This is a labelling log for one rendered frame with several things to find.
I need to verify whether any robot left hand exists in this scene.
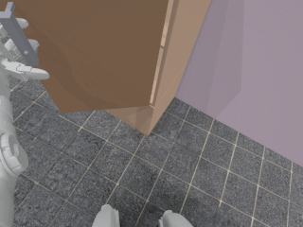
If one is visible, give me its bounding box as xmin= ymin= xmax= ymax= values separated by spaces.
xmin=0 ymin=18 xmax=50 ymax=81

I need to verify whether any left robot forearm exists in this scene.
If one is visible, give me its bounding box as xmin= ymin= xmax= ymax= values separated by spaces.
xmin=0 ymin=70 xmax=16 ymax=138

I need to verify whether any cupboard door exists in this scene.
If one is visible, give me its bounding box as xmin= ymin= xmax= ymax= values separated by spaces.
xmin=0 ymin=0 xmax=169 ymax=114

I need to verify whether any left robot upper arm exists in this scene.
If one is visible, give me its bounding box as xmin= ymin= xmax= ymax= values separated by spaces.
xmin=0 ymin=133 xmax=28 ymax=227

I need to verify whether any handle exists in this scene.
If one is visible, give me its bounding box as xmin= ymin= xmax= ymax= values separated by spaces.
xmin=0 ymin=2 xmax=40 ymax=66

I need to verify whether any robot left shin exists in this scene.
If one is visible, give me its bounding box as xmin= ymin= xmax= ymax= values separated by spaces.
xmin=100 ymin=204 xmax=113 ymax=210

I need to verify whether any right robot thigh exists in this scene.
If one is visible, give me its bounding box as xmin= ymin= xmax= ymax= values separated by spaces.
xmin=158 ymin=213 xmax=193 ymax=227

